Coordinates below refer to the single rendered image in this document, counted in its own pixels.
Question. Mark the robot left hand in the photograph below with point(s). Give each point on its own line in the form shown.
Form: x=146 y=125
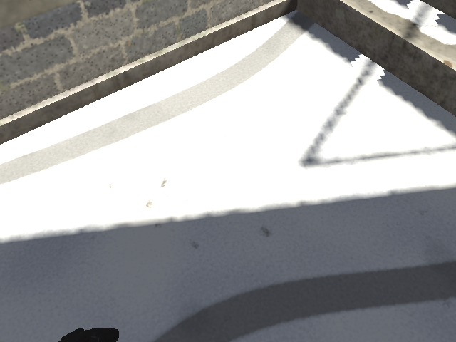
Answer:
x=92 y=335

